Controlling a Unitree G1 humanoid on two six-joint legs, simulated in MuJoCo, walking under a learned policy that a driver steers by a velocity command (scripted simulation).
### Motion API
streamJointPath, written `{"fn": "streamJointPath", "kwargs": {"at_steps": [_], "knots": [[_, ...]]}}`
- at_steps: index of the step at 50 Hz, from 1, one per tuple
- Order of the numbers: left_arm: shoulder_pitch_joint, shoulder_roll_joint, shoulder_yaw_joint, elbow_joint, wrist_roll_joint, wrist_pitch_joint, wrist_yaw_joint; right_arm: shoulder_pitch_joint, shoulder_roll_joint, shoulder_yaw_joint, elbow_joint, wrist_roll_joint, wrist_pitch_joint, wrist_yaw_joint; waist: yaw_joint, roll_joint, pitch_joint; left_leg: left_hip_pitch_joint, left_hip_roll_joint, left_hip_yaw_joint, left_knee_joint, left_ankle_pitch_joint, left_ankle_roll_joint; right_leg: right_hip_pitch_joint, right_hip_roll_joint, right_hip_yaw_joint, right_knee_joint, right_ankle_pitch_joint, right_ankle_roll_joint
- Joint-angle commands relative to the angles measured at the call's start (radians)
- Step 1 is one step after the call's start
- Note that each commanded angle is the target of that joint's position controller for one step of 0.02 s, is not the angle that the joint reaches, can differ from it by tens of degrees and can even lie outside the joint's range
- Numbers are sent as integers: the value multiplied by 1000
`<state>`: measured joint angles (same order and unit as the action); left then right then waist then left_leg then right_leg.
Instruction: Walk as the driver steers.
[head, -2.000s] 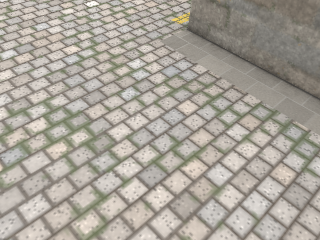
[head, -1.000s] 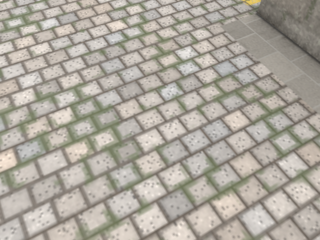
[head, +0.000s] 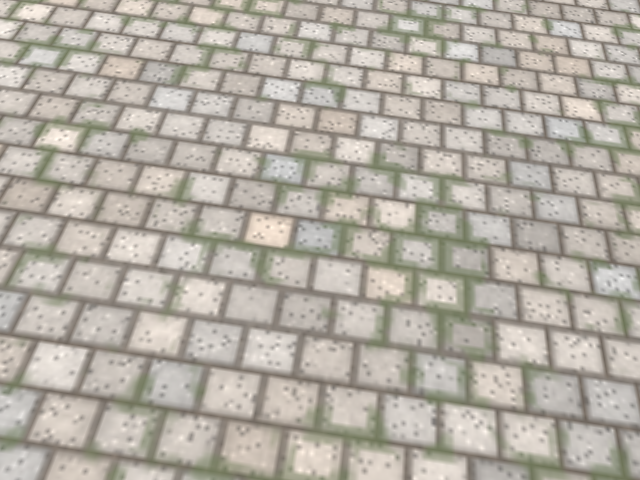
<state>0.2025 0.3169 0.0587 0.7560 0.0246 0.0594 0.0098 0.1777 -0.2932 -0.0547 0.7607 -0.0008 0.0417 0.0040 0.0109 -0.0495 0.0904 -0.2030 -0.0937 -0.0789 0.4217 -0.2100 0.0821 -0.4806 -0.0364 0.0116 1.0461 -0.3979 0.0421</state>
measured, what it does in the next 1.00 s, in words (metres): steps on the spot, turning right: right foot, then left foot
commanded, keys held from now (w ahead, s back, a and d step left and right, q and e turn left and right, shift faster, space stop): q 0.04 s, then no key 0.12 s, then e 0.56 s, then w+e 0.20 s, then w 0.08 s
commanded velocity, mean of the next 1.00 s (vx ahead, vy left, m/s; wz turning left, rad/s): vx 0.06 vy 0.00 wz -0.19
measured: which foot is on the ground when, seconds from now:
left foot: down 0.00-0.32, up 0.34-0.66, down 0.68-1.00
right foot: up 0.00-0.28, down 0.30-0.68, up 0.70-1.00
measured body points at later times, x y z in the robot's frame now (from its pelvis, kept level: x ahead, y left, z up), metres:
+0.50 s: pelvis +0.02 -0.03 +0.00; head +0.04 -0.04 +0.45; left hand +0.12 +0.24 -0.12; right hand +0.12 -0.30 -0.13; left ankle -0.01 +0.08 -0.72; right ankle +0.03 -0.13 -0.74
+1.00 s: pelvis +0.05 -0.01 +0.01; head +0.07 +0.01 +0.46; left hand +0.25 +0.22 -0.12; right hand +0.00 -0.29 -0.11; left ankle +0.01 +0.09 -0.74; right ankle +0.02 -0.15 -0.68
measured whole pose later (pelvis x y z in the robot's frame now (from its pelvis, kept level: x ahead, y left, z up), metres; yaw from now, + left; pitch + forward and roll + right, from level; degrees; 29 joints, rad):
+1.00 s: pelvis +0.05 -0.01 +0.01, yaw -18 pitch +1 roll -1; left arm 0.19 0.32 0.08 0.81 0.04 0.06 -0.07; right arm 0.35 -0.27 -0.02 0.84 -0.03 -0.05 -0.02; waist -0.04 -0.04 0.01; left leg -0.03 -0.01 0.10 0.25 -0.24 0.05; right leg -0.49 0.01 0.07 0.95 -0.27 0.02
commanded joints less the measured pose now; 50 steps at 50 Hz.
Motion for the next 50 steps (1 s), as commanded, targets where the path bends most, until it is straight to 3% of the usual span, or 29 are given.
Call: {"fn": "streamJointPath", "kwargs": {"at_steps": [1,8,12,14,15,16,17,18,21,24,27,31,33,34,35,36,37,38,40,44,50], "knots": [[7,86,23,-62,-1,-1,2,33,-171,-44,-45,-3,-14,-3,-15,149,-112,130,237,-249,-102,389,146,-80,6,18,-26,26,12],[-41,66,14,-76,-10,-6,11,79,-160,-35,-26,-23,-17,-7,-46,162,-110,99,250,-311,-88,333,155,-3,25,17,-191,5,-11],[-6,35,-3,-48,-21,-10,12,39,-101,-1,-6,-31,-21,-17,-29,159,-128,25,244,-272,-71,368,121,212,33,-4,-390,9,-43],[47,-1,-18,-14,-17,-19,14,19,-84,18,17,-19,-22,-28,19,126,-118,-43,221,-242,-47,276,66,398,40,-6,-675,194,-60],[32,26,-18,-15,-5,-33,19,48,-72,25,27,-23,-28,-31,3,75,-113,-88,194,-231,-33,184,17,470,-19,91,-746,278,-67],[34,109,-9,-31,9,-48,23,92,-67,24,24,-28,-31,-34,-28,-70,-125,-117,117,-148,83,21,-18,492,-195,301,-781,417,-97],[-13,165,0,-26,-11,-47,9,100,-90,16,35,-15,-19,-37,-56,-127,-88,-62,35,-48,47,-137,-36,324,-259,368,-761,492,-209],[-27,138,-1,-23,-16,-48,-5,82,-114,13,46,-26,-15,-41,-49,-127,-60,-18,48,-24,48,-127,-43,283,-232,378,-757,460,-225],[-9,145,8,-21,-19,-43,-9,38,-110,5,48,-14,-20,-36,-22,-144,-69,-53,15,19,112,-108,-58,314,-152,359,-727,450,-199],[47,156,25,-3,-18,-38,-6,8,-85,7,31,-8,-23,-37,11,-112,-106,-160,1,32,255,-264,-77,393,-173,420,-709,540,-248],[45,157,41,5,-16,-26,-1,-11,-74,10,11,-3,-24,-41,9,-77,-118,-212,23,13,332,-280,-92,402,-164,436,-710,538,-266],[-26,152,54,-12,-13,-6,-13,36,-73,15,6,1,-33,-42,-14,-97,-148,-82,9,34,183,-202,-86,315,-102,424,-694,489,-218],[-84,145,55,-28,-21,1,-18,116,-78,12,22,-6,-39,-51,-65,-82,-149,87,11,41,-63,-53,-70,200,-42,402,-643,365,-149],[-68,105,45,-42,-26,-3,-18,127,-153,-4,20,-22,-43,-60,-51,40,-139,165,151,-106,-193,-115,-38,84,32,341,-542,175,-91],[-13,28,26,-59,-29,-11,-15,62,-262,-25,-16,-29,-36,-63,-14,284,-129,184,419,-407,-276,-146,51,-65,196,142,-333,-96,-46],[-8,118,46,-36,2,-10,-4,33,-247,-23,-22,-41,-31,-56,-14,207,-102,42,487,-400,-225,0,137,-38,141,98,-129,-183,-41],[6,140,55,-20,2,-8,-6,28,-178,-5,-31,-41,-34,-48,3,143,-96,22,445,-350,-226,-60,145,-24,108,113,-47,-129,-55],[16,131,55,-4,5,-5,-15,1,-134,7,-35,-37,-40,-43,15,135,-59,20,377,-269,-243,-180,113,-50,86,105,-1,-48,-59],[19,121,51,4,12,-1,-45,9,-131,9,-39,-30,-52,-49,1,209,-43,102,309,-186,-274,-256,78,-129,68,71,47,32,-43],[-77,95,40,-24,12,-11,-76,149,-148,-5,7,-24,-81,-40,-68,146,-23,263,336,-137,-290,-183,86,-235,51,64,-8,96,-17],[-145,52,26,-46,14,-30,-82,232,-123,-8,64,-27,-116,-19,-91,153,13,291,362,-67,-313,-116,103,-252,40,63,-162,146,-28]]}}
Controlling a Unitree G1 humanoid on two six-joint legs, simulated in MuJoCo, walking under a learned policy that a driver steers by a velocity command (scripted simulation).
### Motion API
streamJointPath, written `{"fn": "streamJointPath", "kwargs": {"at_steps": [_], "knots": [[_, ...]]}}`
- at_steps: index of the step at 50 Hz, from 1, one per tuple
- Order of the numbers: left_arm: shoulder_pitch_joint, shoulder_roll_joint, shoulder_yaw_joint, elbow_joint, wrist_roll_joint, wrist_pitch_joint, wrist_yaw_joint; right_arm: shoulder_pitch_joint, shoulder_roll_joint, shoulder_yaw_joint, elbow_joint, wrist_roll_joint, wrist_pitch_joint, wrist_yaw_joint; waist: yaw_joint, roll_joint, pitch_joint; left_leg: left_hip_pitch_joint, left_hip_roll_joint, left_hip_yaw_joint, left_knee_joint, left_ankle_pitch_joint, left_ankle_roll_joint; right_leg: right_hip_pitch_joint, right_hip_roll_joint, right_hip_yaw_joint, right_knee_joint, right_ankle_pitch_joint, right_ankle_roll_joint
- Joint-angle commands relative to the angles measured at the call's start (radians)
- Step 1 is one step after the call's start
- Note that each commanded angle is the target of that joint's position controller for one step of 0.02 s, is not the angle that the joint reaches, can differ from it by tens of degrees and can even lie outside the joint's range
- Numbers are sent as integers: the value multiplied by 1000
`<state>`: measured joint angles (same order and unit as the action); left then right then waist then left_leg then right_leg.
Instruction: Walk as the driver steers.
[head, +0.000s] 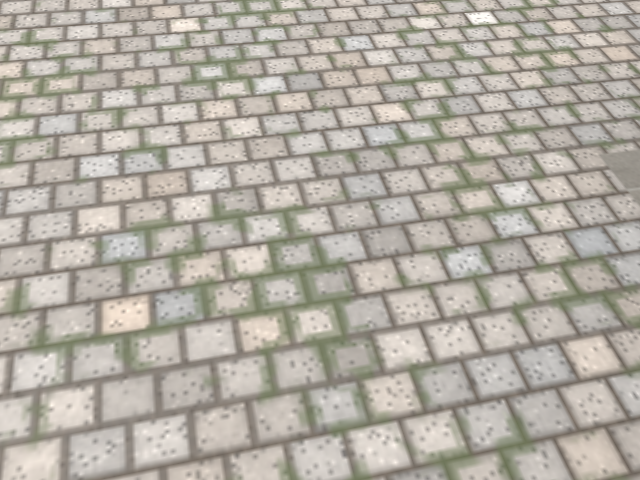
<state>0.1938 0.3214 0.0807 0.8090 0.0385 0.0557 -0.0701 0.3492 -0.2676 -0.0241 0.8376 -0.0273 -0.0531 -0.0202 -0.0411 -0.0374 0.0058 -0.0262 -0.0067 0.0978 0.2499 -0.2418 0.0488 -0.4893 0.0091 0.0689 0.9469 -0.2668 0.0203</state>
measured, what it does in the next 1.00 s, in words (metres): walks ahead, turning left: right foot, then left foot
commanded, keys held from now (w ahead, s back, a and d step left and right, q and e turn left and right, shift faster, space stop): w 0.14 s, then w+q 0.16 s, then q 0.70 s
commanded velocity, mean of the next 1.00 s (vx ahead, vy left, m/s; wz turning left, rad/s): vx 0.22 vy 0.00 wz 0.28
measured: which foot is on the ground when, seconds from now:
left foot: down 0.00-0.22, up 0.24-0.66, down 0.68-1.00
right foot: up 0.00-0.18, down 0.20-0.66, up 0.68-1.00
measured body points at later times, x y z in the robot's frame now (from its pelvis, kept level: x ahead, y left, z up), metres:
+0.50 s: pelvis +0.21 -0.07 +0.00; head +0.24 -0.09 +0.44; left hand +0.23 +0.19 -0.13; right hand +0.28 -0.33 -0.15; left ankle +0.28 +0.07 -0.68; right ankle +0.15 -0.14 -0.75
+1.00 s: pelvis +0.31 -0.06 -0.01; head +0.34 -0.03 +0.43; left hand +0.35 +0.23 -0.14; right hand +0.49 -0.29 -0.13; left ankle +0.36 +0.01 -0.75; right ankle +0.40 -0.22 -0.69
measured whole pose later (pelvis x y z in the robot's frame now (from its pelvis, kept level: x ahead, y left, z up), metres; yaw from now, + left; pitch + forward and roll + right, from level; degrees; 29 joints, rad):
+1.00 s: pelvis +0.31 -0.06 -0.01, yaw +21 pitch +1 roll -1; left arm 0.14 0.26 0.04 0.78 0.03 0.06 0.04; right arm 0.22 -0.27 -0.08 0.81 -0.02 0.03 0.00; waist -0.03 -0.02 0.07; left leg -0.34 -0.14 -0.08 0.43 -0.09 0.11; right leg -0.51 -0.04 0.08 0.95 -0.37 0.05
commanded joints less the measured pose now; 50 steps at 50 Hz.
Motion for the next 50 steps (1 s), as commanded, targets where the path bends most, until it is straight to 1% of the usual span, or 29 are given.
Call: {"fn": "streamJointPath", "kwargs": {"at_steps": [1,4,7,8,9,10,11,12,13,14,15,17,19,20,24,27,31,33,34,35,36,37,38,39,40,42,45,48,50], "knots": [[-149,37,-1,-102,1,-31,-2,64,-144,-38,-4,-2,-25,9,-38,142,104,103,274,-224,-140,-62,137,-228,-8,-4,-102,23,-13],[-216,10,-19,-128,3,-45,-3,90,-132,-34,29,-5,-33,21,-44,160,118,50,268,-157,-115,62,138,-144,-16,-76,-228,17,-39],[-225,8,-29,-141,2,-57,2,114,-148,-38,65,-1,-27,26,-26,185,107,0,280,-124,-60,256,136,5,0,-155,-326,-22,-85],[-188,9,-28,-132,3,-63,9,113,-153,-38,76,6,-22,26,3,178,95,-32,281,-126,-17,359,131,97,14,-169,-367,-14,-105],[-82,11,-23,-97,4,-73,19,90,-158,-37,83,15,-18,26,70,148,54,-75,257,-98,97,516,116,256,41,-179,-445,43,-123],[85,48,-5,-33,14,-87,35,83,-145,-31,84,22,-17,29,140,77,-46,-155,197,-45,298,575,89,490,43,-156,-490,69,-141],[274,134,17,-1,34,-97,54,56,-96,-12,41,25,-20,33,219,-58,-192,-348,135,-6,603,246,55,741,-216,132,-570,-180,-179],[309,242,35,2,20,-97,68,99,-23,-2,11,28,-18,33,183,-243,-229,-612,-32,-44,874,-300,30,817,-459,569,-724,-269,-249],[236,188,25,0,-3,-95,73,52,-118,-30,33,17,-9,24,166,-67,-111,-649,13,-196,959,-233,49,675,-424,494,-727,-260,-237],[132,118,3,-15,-8,-99,70,42,-111,-35,34,23,-12,33,106,-43,-15,-630,54,-201,933,-132,58,557,-373,339,-739,-180,-208],[72,55,-13,-21,-11,-109,64,56,-83,-32,54,28,-9,35,69,-38,29,-587,79,-180,890,-74,51,477,-319,221,-770,-54,-176],[36,-6,-34,-17,-15,-131,70,98,-46,-30,93,4,18,37,26,-56,59,-515,83,-151,865,-31,20,406,-255,39,-767,324,-140],[67,1,-34,2,-18,-150,73,102,-32,-37,92,4,33,41,0,-41,38,-501,55,-130,890,-17,4,406,-250,-67,-711,753,-140],[75,9,-32,7,-22,-153,77,86,-25,-39,84,5,38,43,-8,-47,35,-517,48,-117,890,2,-4,405,-248,-108,-702,840,-140],[81,-10,-40,22,-28,-139,97,-63,4,-31,19,-1,43,63,7,-83,65,-557,40,-51,698,142,-21,387,-204,-233,-697,841,-134],[112,9,-36,44,-31,-129,110,-157,30,-14,-20,-7,44,75,40,-77,56,-476,17,6,481,208,-12,406,-206,-274,-649,842,-136],[111,57,-17,51,-32,-110,124,-93,-22,-27,-29,-19,44,70,7,-73,-11,-354,-36,30,396,87,54,474,-254,-268,-448,1013,-136],[81,71,-10,37,-33,-96,120,35,-60,-46,-1,-26,24,56,-57,-17,-89,-192,-66,8,254,152,105,435,-229,-276,-154,867,-114],[112,69,-9,20,-34,-95,112,88,-146,-70,-7,-28,11,40,-85,112,-155,-27,78,-178,200,543,163,289,-155,-292,130,478,-63],[222,-34,-29,-21,-39,-82,101,44,-262,-101,-25,-6,25,29,26,289,-254,201,380,-579,275,1142,375,-23,56,-226,469,-427,-13],[171,14,-27,-15,-11,-65,99,65,-241,-106,-40,48,42,27,-35,133,-337,159,382,-629,184,848,418,-48,19,-39,495,-375,-11],[109,21,-25,-30,-18,-60,99,-20,-189,-94,-56,42,56,18,-14,93,-185,23,349,-568,119,572,388,-91,-16,-28,471,-298,-10],[58,28,-21,-36,-15,-61,101,-88,-128,-75,-64,34,68,13,11,41,-58,-106,289,-508,63,424,328,-100,-44,-31,380,-234,-8],[41,37,-17,-43,-6,-55,104,-121,-99,-66,-69,33,72,9,33,42,-12,-173,232,-458,40,377,277,-78,-59,-30,301,-188,-3],[68,31,-18,-37,2,-41,104,-139,-87,-63,-72,29,72,7,51,65,-14,-223,189,-410,31,364,248,-24,-58,-36,253,-154,5],[98,4,-23,-31,0,-20,103,-136,-108,-69,-72,15,62,15,62,71,-55,-242,150,-376,46,414,222,22,-36,-45,206,-128,14],[64,2,-22,-49,-9,-9,104,-124,-143,-82,-75,12,61,20,48,98,-73,-230,130,-401,34,271,199,2,-34,-35,105,-111,28],[-3,18,-16,-76,-10,-2,108,-109,-152,-88,-80,9,76,18,17,138,-60,-214,119,-472,1,7,183,-34,-30,-20,24,-99,38],[-33,22,-15,-89,-14,-4,110,-98,-158,-93,-82,6,82,18,4,146,-49,-201,122,-519,-5,-64,180,-45,-23,-11,-21,-102,38]]}}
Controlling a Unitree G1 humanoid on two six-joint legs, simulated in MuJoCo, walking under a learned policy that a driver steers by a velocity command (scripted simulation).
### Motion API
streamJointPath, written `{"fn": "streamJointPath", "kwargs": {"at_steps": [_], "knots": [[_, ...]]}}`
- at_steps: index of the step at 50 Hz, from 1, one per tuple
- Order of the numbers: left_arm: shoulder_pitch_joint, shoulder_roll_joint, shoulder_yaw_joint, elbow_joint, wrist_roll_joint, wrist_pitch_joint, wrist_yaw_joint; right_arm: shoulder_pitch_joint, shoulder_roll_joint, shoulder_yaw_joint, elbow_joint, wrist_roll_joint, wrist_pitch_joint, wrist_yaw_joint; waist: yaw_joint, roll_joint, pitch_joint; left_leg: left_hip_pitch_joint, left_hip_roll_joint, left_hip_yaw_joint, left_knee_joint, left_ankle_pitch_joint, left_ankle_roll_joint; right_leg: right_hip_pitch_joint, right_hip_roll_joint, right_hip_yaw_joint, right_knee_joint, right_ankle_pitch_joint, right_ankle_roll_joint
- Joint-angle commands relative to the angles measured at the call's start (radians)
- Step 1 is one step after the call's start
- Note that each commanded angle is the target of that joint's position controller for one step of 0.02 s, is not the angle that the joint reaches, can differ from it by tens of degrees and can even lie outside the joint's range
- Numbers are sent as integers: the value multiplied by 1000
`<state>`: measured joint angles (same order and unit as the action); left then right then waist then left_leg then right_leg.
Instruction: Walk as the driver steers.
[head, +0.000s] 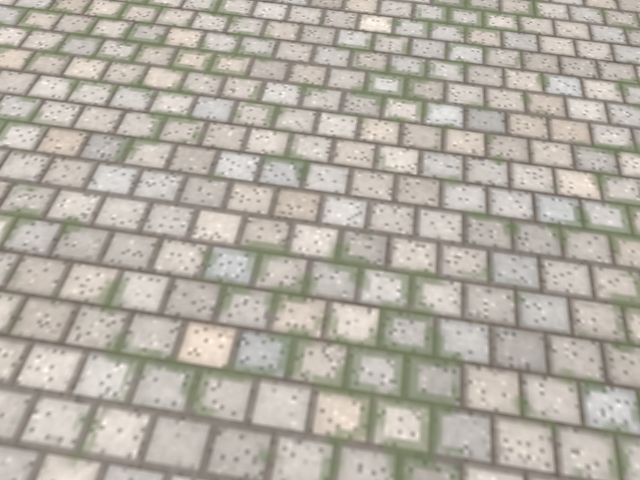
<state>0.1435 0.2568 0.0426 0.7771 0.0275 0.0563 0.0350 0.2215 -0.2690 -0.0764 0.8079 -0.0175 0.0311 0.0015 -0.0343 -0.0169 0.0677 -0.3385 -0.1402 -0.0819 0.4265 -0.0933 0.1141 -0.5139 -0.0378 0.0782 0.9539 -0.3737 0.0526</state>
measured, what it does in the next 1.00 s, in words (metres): walks ahead: right foot, then left foot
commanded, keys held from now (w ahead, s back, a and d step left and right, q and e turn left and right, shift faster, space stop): q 0.02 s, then no key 0.26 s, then w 0.36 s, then w+e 0.36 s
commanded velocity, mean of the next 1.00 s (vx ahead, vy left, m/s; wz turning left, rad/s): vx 0.25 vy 0.00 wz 0.04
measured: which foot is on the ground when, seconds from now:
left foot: down 0.00-0.22, up 0.24-0.68, down 0.70-1.00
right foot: up 0.00-0.20, down 0.22-0.70, up 0.72-1.00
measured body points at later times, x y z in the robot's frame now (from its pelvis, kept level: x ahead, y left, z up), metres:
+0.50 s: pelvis +0.05 -0.05 +0.01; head +0.06 -0.08 +0.46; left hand +0.05 +0.21 -0.11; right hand +0.17 -0.31 -0.13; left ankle +0.01 +0.08 -0.69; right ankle +0.02 -0.14 -0.74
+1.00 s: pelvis +0.22 +0.01 +0.01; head +0.24 +0.02 +0.45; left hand +0.32 +0.26 -0.13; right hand +0.21 -0.25 -0.13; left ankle +0.12 +0.08 -0.74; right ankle +0.33 -0.13 -0.67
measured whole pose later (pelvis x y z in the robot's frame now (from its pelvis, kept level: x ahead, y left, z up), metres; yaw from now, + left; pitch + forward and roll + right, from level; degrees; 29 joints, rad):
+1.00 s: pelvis +0.22 +0.01 +0.01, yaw -1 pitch +1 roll +1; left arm 0.21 0.26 0.07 0.88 0.03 -0.01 -0.05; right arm 0.39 -0.20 -0.03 0.97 -0.02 -0.10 -0.01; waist -0.01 -0.05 0.02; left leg 0.05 -0.05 0.16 0.20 -0.28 0.06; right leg -0.67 -0.06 0.00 0.96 -0.10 -0.04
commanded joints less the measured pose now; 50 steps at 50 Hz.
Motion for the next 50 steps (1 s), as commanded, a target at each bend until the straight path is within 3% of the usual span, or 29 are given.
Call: {"fn": "streamJointPath", "kwargs": {"at_steps": [1,7,9,10,11,12,13,14,15,17,21,24,28,31,33,34,35,36,37,38,39,40,42,44,47,50], "knots": [[9,86,22,-62,-5,-8,7,33,-158,-42,-53,-5,-1,-3,-7,126,-110,119,258,-358,-177,-216,115,-18,29,-16,-50,0,3],[68,83,15,-56,-22,-29,12,9,-135,-34,-52,-16,3,0,4,151,-136,106,265,-379,-124,-34,100,160,69,-49,-242,-53,-48],[138,72,11,-39,-24,-38,16,-6,-130,-29,-45,-6,10,-3,38,139,-130,74,247,-382,-88,-7,65,279,84,-67,-442,20,-77],[166,74,10,-32,-18,-45,19,-4,-120,-24,-42,4,12,-9,55,115,-118,26,214,-365,-60,-72,22,359,69,-55,-596,94,-94],[139,133,19,-46,0,-53,24,31,-74,-11,-43,11,10,-13,25,-34,-104,-43,135,-284,58,-242,-36,395,-90,125,-726,31,-126],[65,213,29,-87,7,-55,20,39,-47,-4,-58,20,1,-17,9,-190,-78,-179,-36,-91,212,-369,-79,389,-318,404,-805,74,-213],[70,196,29,-68,13,-57,13,-2,-117,-22,-50,-12,-2,-18,30,-143,-52,-100,0,-74,383,-439,-90,241,-347,391,-761,216,-294],[40,135,11,-68,3,-63,8,15,-118,-26,-35,-8,-2,-13,-1,-83,-45,-62,13,-95,456,-390,-94,225,-283,311,-744,286,-292],[25,106,4,-61,1,-69,2,42,-102,-21,-12,-8,0,-7,-14,-71,-50,-60,24,-84,488,-322,-99,247,-213,228,-750,188,-254],[84,119,12,-35,-1,-71,-3,59,-100,-17,13,-26,0,8,14,-156,-39,-174,28,-55,533,-279,-108,380,-151,206,-784,-22,-223],[214,130,27,31,-11,-91,-11,-55,-81,-4,5,-24,-21,23,79,-98,0,-314,81,3,462,-238,-133,561,-169,228,-806,-24,-246],[257,130,34,67,-8,-109,-16,-126,-58,10,-3,-20,-39,30,106,-109,-11,-281,123,69,361,-227,-146,580,-166,202,-807,40,-259],[299,134,42,107,-2,-117,-25,-192,-41,22,-19,-15,-55,35,120,-122,3,-198,131,113,230,-260,-118,522,-177,188,-801,54,-280],[296,138,46,123,-2,-118,-34,-189,-40,27,-22,-9,-67,31,97,-117,9,-78,124,139,139,-239,-80,435,-192,177,-782,102,-282],[260,139,46,128,-16,-116,-39,-100,-29,28,6,-10,-78,22,28,-86,5,142,105,159,5,-130,-55,301,-170,144,-711,179,-254],[249,121,41,128,-20,-117,-39,0,-49,19,42,-14,-87,11,-20,-40,-26,333,104,134,-43,-103,-46,189,-136,115,-625,217,-226],[211,85,28,104,-24,-124,-41,145,-117,-1,78,-27,-100,-6,-87,71,-102,539,235,-27,-105,-220,-22,55,-59,44,-427,181,-185],[188,-10,3,53,-33,-130,-44,262,-235,-26,82,-33,-104,-19,-125,281,-193,688,514,-391,-239,-506,49,-142,74,-91,-119,-96,-138],[194,91,29,65,-16,-117,-32,240,-237,-30,96,-24,-96,-21,-98,206,-114,532,580,-519,-284,-597,112,-212,76,-55,58,-178,-149],[197,112,39,83,-9,-111,-38,138,-159,-8,67,-19,-96,-15,-39,106,-14,442,524,-410,-284,-577,97,-222,17,1,117,-94,-163],[208,84,35,100,-10,-110,-51,71,-95,8,52,-11,-103,-9,-7,94,24,372,465,-298,-299,-463,65,-198,-6,9,112,-10,-158],[216,70,35,111,-9,-105,-59,42,-63,19,45,-10,-111,-9,16,101,34,340,419,-194,-315,-337,33,-171,-22,2,98,45,-147],[212,57,36,119,6,-92,-72,58,-47,27,58,-9,-128,-14,27,109,15,333,370,-57,-307,-104,9,-154,-23,-23,124,120,-124],[165,42,35,98,6,-84,-80,106,-51,26,82,-2,-139,-14,30,100,7,347,367,20,-293,81,10,-199,-26,-38,147,171,-108],[57,25,30,50,5,-78,-89,145,-40,31,102,-1,-145,-15,26,95,32,332,361,109,-297,231,17,-257,-28,-65,98,247,-88],[-53,-2,12,3,4,-80,-100,144,-36,36,114,-3,-146,-16,20,99,57,289,329,201,-292,324,7,-194,-16,-126,-102,343,-88]]}}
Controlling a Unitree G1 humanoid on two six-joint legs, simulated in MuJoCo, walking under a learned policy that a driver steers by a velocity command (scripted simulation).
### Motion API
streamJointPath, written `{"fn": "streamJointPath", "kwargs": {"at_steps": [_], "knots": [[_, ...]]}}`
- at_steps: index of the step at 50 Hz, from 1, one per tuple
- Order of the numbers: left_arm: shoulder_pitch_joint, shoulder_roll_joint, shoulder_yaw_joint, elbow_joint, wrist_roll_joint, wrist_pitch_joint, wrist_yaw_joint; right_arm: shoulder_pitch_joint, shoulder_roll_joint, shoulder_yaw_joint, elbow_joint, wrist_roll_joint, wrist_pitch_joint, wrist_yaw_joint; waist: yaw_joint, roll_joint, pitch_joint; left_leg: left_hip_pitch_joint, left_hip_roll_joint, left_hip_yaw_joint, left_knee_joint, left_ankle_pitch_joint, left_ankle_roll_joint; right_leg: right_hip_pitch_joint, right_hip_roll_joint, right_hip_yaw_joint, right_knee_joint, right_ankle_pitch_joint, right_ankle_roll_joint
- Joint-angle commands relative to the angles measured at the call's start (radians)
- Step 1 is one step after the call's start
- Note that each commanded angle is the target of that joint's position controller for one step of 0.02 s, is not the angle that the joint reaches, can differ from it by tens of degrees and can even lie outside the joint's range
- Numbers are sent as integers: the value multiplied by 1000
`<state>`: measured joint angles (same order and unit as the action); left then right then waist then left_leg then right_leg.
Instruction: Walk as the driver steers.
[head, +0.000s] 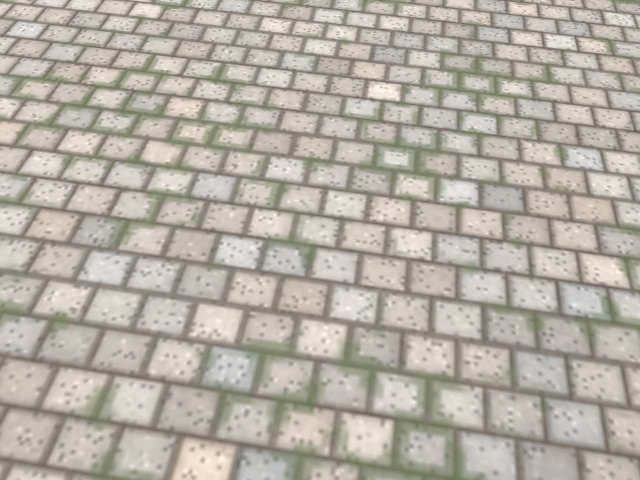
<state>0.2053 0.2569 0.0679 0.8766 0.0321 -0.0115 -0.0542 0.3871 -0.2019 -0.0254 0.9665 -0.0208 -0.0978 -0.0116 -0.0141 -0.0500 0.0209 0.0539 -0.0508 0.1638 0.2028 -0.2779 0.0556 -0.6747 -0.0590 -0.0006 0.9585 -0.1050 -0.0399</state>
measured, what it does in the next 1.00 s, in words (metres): walks ahead: right foot, then left foot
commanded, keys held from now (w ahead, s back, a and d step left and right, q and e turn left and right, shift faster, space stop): w+e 0.46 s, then w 0.16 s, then w+q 0.38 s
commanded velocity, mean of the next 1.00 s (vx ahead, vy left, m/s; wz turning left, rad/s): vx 0.49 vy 0.00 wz -0.25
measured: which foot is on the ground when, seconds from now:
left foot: down 0.00-0.20, up 0.22-0.72, down 0.74-1.00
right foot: up 0.00-0.16, down 0.18-0.74, up 0.76-1.00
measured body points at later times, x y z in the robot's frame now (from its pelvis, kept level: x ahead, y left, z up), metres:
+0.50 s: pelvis +0.27 -0.06 +0.00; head +0.30 -0.08 +0.45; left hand +0.36 +0.21 -0.12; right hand +0.36 -0.34 -0.11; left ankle +0.45 +0.10 -0.67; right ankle +0.22 -0.08 -0.74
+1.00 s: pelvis +0.57 -0.08 +0.00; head +0.60 -0.07 +0.45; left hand +0.76 +0.13 -0.12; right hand +0.51 -0.35 -0.12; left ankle +0.58 -0.02 -0.74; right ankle +0.58 -0.25 -0.67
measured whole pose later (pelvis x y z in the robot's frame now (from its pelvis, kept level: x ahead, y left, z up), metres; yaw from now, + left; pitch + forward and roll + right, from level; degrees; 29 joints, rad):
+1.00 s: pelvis +0.57 -0.08 +0.00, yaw -13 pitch +0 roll +0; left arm 0.17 0.26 0.02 0.79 0.05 -0.05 -0.02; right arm 0.38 -0.25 -0.05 0.90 0.00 -0.06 0.01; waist -0.02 -0.04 0.04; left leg -0.16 -0.13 -0.05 0.32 -0.17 0.12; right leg -0.56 -0.06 0.05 0.99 -0.25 0.01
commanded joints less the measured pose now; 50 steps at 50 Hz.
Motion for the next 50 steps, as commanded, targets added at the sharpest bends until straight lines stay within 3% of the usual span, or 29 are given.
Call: {"fn": "streamJointPath", "kwargs": {"at_steps": [1,3,6,7,8,9,10,11,12,13,14,15,17,20,26,31,33,34,36,37,38,39,40,41,42,43,45,47,50], "knots": [[-152,-8,-20,-112,0,-12,-15,-11,-111,-16,-38,1,-18,-6,-7,131,109,-105,244,-26,-70,534,63,-2,9,-74,-173,91,-4],[-203,-6,-26,-139,1,-11,-19,22,-131,-19,-20,3,-17,-12,-14,124,112,-61,268,-2,-52,623,57,47,24,-116,-272,85,-33],[-142,28,-16,-133,6,-9,-8,26,-173,-27,-9,1,-6,-25,29,148,39,44,292,45,126,1042,41,173,100,-169,-321,-16,-101],[-69,47,-7,-115,8,-10,-4,18,-189,-32,-10,-3,4,-30,65,157,-9,59,299,56,253,1142,42,252,131,-174,-325,-68,-128],[34,75,6,-85,9,-14,1,16,-204,-37,-16,-6,15,-30,106,159,-74,36,306,54,419,1121,45,375,155,-158,-356,-101,-155],[174,113,26,-41,17,-21,11,8,-212,-40,-26,-4,22,-25,172,123,-147,-78,285,67,657,939,32,583,160,-115,-435,-102,-191],[244,202,53,-29,20,-21,28,40,-149,-28,-55,-10,19,-14,165,-19,-229,-311,217,64,978,316,11,799,-71,178,-451,-201,-249],[190,280,70,-61,2,-10,28,48,-102,-23,-127,11,13,6,99,-193,-323,-691,-4,-79,1300,-279,-36,1010,-297,778,-616,-230,-425],[178,248,67,-58,-18,1,35,-87,-173,-34,-151,0,0,11,137,-14,-232,-811,61,-217,1304,-167,-24,954,-265,696,-686,-229,-388],[122,202,55,-55,-23,-1,44,-121,-164,-29,-169,9,-14,15,100,27,-108,-813,109,-211,1223,-62,-20,812,-246,558,-702,-150,-352],[86,157,43,-53,-21,-8,46,-108,-157,-28,-157,7,-18,12,49,102,-30,-747,142,-206,1123,-23,-25,670,-199,465,-718,-3,-306],[56,138,37,-55,-25,-17,50,-102,-148,-27,-156,-11,-3,10,14,112,-5,-680,163,-212,1061,-22,-39,577,-145,386,-723,99,-279],[48,122,27,-57,-31,-38,50,-67,-130,-23,-155,-33,37,16,-19,82,-22,-603,170,-203,993,-27,-68,502,-89,303,-734,217,-264],[98,154,34,-46,-34,-52,48,-137,-119,-21,-192,-34,64,23,-10,52,-4,-648,172,-174,878,50,-101,470,-44,263,-755,223,-246],[236,145,30,-21,-34,-50,54,-352,-122,-16,-267,-25,65,33,79,2,17,-769,147,-162,612,269,-109,614,-29,273,-744,276,-168],[313,133,15,7,-18,-54,69,-485,-113,0,-315,-15,49,46,128,-13,38,-747,101,-128,439,288,-64,737,-62,275,-711,416,-161],[292,153,16,8,-10,-59,75,-466,-128,-2,-317,-10,42,47,103,-26,42,-678,84,-122,374,244,-23,768,-93,259,-698,487,-151],[265,161,15,6,-8,-62,77,-412,-141,-8,-302,-8,39,44,69,-33,32,-589,64,-115,339,206,2,761,-96,234,-668,588,-131],[242,177,16,13,1,-67,74,-207,-184,-30,-234,-1,33,26,-21,-33,-67,-349,-4,-91,298,132,50,773,-74,182,-452,839,-103],[229,173,12,11,-1,-69,71,-51,-205,-41,-191,-8,25,14,-97,-7,-145,-144,35,-129,260,157,84,686,-41,139,-253,749,-89],[263,110,-5,-22,-16,-75,67,91,-285,-61,-174,-29,22,1,-119,125,-275,115,264,-449,261,50,163,462,34,82,63,402,-60],[364,76,-8,-14,-27,-73,58,81,-330,-78,-152,-23,34,13,-45,329,-312,248,443,-906,132,100,299,168,203,30,333,-393,-22],[275,135,-3,-23,11,-72,62,-12,-247,-64,-164,15,43,29,-23,155,-176,138,384,-902,80,-23,269,73,122,101,361,-331,-40],[181,135,-4,-45,9,-78,55,-93,-200,-55,-180,20,44,34,-8,89,-59,0,351,-738,65,-2,250,57,76,93,321,-236,-35],[129,123,-10,-62,9,-81,50,-120,-171,-47,-180,10,42,36,2,57,-16,-80,298,-650,45,104,228,72,47,79,270,-195,-29],[114,116,-11,-73,16,-75,45,-109,-159,-42,-166,11,38,32,20,66,8,-132,258,-587,35,208,212,89,27,74,229,-185,-17],[127,94,-20,-83,21,-54,39,-79,-160,-43,-141,18,27,28,45,107,-14,-176,212,-517,21,334,202,138,12,59,160,-183,16],[98,82,-26,-99,22,-41,36,-44,-185,-52,-128,24,22,25,44,107,-15,-204,194,-485,2,361,215,121,5,37,108,-182,46],[-51,76,-34,-154,19,-34,35,7,-196,-58,-116,24,28,20,12,107,31,-234,167,-473,-36,318,205,53,-8,12,-34,-82,82]]}}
